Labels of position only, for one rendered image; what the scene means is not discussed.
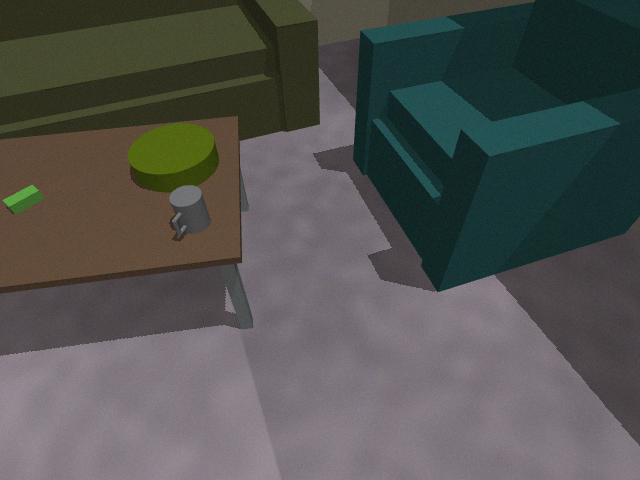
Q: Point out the sofa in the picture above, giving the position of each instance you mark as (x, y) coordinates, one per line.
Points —
(81, 65)

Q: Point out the coffee table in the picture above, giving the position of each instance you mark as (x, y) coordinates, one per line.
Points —
(97, 222)

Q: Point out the armchair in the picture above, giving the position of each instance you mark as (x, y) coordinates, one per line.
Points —
(501, 137)

